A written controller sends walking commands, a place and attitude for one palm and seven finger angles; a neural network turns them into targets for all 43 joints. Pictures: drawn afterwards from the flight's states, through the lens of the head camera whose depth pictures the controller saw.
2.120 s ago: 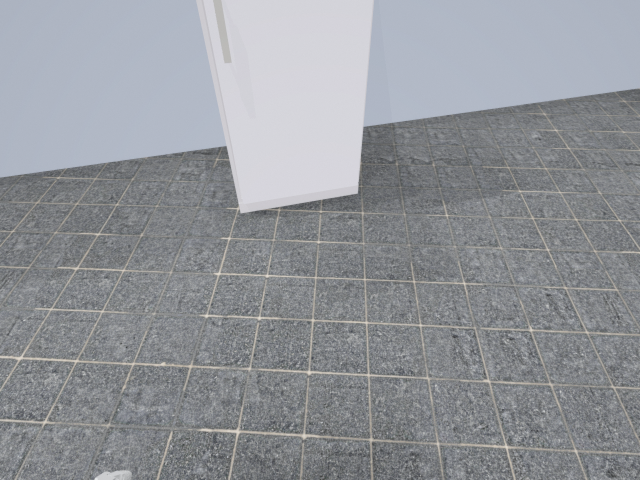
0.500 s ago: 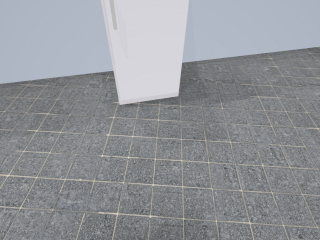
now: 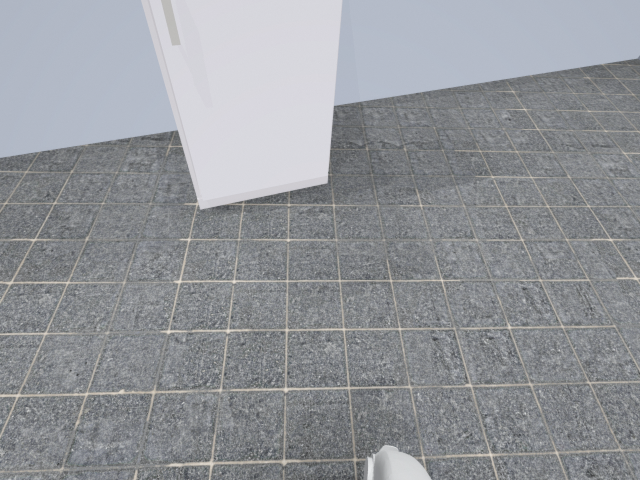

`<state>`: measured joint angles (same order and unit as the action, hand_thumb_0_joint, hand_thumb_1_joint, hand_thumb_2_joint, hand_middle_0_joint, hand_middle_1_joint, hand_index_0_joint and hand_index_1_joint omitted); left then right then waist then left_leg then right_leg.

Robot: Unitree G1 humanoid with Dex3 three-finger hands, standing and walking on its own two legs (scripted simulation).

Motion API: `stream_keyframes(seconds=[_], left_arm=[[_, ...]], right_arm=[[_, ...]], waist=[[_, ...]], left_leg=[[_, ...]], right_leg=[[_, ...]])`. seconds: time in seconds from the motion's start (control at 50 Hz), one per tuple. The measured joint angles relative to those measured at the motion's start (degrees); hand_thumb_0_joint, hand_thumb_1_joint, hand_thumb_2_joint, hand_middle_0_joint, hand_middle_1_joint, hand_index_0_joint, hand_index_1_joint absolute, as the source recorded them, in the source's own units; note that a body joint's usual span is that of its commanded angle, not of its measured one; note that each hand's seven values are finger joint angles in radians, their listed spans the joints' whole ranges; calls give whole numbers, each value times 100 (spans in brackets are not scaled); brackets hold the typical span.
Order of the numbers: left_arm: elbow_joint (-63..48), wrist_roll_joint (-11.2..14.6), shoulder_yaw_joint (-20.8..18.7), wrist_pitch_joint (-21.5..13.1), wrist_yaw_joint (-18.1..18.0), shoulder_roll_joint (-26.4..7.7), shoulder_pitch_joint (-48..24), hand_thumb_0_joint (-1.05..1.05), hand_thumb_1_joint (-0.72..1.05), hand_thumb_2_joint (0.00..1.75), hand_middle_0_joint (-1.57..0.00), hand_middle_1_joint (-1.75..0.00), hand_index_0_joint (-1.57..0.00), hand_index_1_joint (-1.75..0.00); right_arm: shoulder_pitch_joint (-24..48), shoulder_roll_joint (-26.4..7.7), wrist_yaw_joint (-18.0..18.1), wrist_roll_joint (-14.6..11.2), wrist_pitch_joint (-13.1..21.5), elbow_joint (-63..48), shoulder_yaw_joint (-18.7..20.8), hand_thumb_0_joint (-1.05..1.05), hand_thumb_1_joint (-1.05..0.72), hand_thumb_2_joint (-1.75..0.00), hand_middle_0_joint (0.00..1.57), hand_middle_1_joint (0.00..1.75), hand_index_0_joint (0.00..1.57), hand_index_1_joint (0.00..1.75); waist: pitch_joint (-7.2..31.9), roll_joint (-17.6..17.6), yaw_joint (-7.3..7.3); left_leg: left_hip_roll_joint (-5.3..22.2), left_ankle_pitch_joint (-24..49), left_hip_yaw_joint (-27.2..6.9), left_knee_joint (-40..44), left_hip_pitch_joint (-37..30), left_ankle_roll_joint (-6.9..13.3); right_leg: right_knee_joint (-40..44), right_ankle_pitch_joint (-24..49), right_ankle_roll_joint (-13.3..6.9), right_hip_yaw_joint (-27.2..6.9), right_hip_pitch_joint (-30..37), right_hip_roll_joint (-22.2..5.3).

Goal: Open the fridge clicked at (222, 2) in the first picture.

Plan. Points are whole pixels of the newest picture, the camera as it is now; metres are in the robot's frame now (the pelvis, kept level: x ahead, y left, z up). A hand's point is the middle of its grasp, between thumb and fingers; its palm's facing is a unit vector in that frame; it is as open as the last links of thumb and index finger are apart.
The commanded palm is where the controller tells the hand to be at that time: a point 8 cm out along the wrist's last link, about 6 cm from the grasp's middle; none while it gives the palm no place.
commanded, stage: walk to a spot facing it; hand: left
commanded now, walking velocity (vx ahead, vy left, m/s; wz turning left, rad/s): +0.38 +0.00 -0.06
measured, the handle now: out of the picture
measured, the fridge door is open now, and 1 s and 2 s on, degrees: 0 0 0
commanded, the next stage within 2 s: turn to face it in 0.80 s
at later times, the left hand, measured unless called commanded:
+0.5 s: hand (217, 430) +0.22 +0.16 -0.18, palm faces +0.10 -0.98 -0.15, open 7.3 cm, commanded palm none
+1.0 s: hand (254, 257) +0.54 +0.15 -0.17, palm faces -0.05 -0.97 -0.24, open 7.3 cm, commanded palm none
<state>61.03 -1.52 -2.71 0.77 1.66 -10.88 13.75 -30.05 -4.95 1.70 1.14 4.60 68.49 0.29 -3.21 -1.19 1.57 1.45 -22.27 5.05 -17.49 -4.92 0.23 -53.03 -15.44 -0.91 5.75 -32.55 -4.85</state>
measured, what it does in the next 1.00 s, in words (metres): walks ahead: right foot, then left foot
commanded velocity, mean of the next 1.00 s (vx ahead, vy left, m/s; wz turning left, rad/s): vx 0.30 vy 0.00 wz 0.02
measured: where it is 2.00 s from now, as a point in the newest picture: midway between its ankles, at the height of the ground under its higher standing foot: (330, 368)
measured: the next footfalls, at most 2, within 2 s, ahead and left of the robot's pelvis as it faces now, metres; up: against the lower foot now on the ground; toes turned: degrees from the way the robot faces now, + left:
right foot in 0.14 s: +0.23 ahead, -0.13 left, +0.00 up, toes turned -9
left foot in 0.54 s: +0.37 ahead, +0.11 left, +0.00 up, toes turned +12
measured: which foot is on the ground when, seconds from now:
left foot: down 0.00-0.14, up 0.16-0.52, down 0.54-0.98, up 1.00-1.00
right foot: up 0.00-0.12, down 0.14-0.54, up 0.56-0.98, down 1.00-1.00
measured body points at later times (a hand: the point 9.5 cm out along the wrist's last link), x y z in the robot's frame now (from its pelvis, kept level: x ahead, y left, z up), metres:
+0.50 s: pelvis +0.23 -0.02 +0.00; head +0.22 +0.00 +0.45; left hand +0.21 +0.21 -0.17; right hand +0.33 -0.25 -0.13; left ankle +0.31 +0.10 -0.72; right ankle +0.19 -0.13 -0.73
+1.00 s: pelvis +0.46 -0.05 -0.02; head +0.48 -0.06 +0.43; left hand +0.55 +0.20 -0.16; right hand +0.34 -0.25 -0.17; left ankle +0.33 +0.10 -0.73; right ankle +0.56 -0.15 -0.74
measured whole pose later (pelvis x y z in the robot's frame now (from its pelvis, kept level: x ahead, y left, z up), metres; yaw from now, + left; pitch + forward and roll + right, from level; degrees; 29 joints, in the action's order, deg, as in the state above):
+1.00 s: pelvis +0.46 -0.05 -0.02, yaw -2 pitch -1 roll +2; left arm 59.4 -2.1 -3.6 -2.6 1.3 -11.6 9.7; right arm -25.8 -7.3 0.5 0.8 2.5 66.9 2.7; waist -4.1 -0.3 2.3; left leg 6.6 -26.7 12.7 -33.8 1.4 -2.8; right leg -33.6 -4.9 -1.6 8.2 -24.3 -5.5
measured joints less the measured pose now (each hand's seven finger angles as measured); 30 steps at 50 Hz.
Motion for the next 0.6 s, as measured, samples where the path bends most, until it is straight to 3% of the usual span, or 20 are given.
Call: stream_keyframes(seconds=[0.08, 0.12, 0.16, 0.2, 0.22, 0.26, 0.36, 0.5, 0.54, 0.6], left_arm=[[-290, 31, -55, -114, 25, -116, -528, 2, 93, 90, -20, -30, -20, -30], [-418, 11, -69, -250, 14, -166, -671, 1, 93, 90, -20, -30, -19, -30], [-494, -15, -97, -441, -41, -195, -748, 1, 93, 90, -20, -30, -19, -30], [-495, 30, -93, -496, -90, -151, -751, 0, 92, 90, -20, -30, -19, -30], [-466, 36, -79, -486, -121, -114, -713, 0, 92, 90, -20, -30, -19, -30], [-372, 16, -38, -460, -178, -24, -570, 0, 92, 90, -20, -30, -19, -30], [-80, -16, -46, -392, -242, 78, -88, 0, 94, 90, -20, -30, -20, -30], [113, -31, -12, -384, -138, 12, 506, 0, 93, 90, -20, -30, -20, -30], [149, -16, -17, -359, -127, 22, 718, 0, 92, 90, -20, -30, -20, -30], [262, 4, -26, -224, -104, 14, 814, 0, 92, 90, -20, -30, -20, -30]], right_arm=[[-158, 6, -11, -10, -49, 192, 40, 0, -90, -89, 20, 30, 20, 30], [-223, -17, -30, -26, -95, 272, 77, 0, -90, -89, 21, 30, 20, 30], [-152, -41, -75, -81, -182, 301, 112, 0, -90, -89, 21, 30, 20, 30], [121, -129, -104, -114, -267, 203, 172, 1, -90, -89, 21, 30, 20, 30], [286, -186, -114, -98, -293, 115, 205, 1, -90, -89, 20, 30, 20, 30], [650, -304, -129, -39, -331, -125, 256, 1, -91, -89, 20, 30, 20, 30], [1427, -453, -187, 14, -331, -769, 338, 0, -91, -89, 20, 30, 19, 29], [1999, -448, -340, -2, -248, -1146, 323, 0, -91, -89, 20, 30, 19, 29], [2047, -465, -346, 9, -162, -1213, 298, 0, -91, -89, 20, 30, 19, 29], [2078, -385, -281, 55, -20, -1247, 255, 0, -91, -89, 20, 30, 20, 29]], waist=[[-227, 130, 79], [-273, 172, 72], [-283, 148, 39], [-292, 179, 58], [-260, 197, 65], [-147, 207, 80], [201, 193, 66], [324, 68, -273], [316, 41, -333], [202, -100, -328]], left_leg=[[115, -237, 79, 158, -426, -151], [228, -608, 98, -464, -390, -180], [313, -856, -36, -2470, 352, -69], [303, -591, -308, -4580, 1344, 91], [330, -371, -342, -5185, 1785, 136], [441, -29, -298, -5584, 2535, 139], [707, 503, -120, -4360, 3501, -41], [628, 851, 154, -2270, 3117, -72], [517, 942, 264, -1728, 2724, 16], [386, 755, 449, -1991, 2555, 214]], right_leg=[[1202, 337, -168, 159, 91, 107], [1684, 451, -290, 247, 452, 248], [1536, 583, -357, 298, 559, 248], [1359, 285, -338, 378, 719, 275], [1442, 201, -319, 410, 866, 300], [1736, 189, -259, 439, 1158, 342], [2438, 178, -213, 462, 1801, 437], [2663, -296, 9, 514, 2568, 417], [2333, -640, 111, 485, 2640, 333], [277, -1136, 19, 72, 1905, 171]])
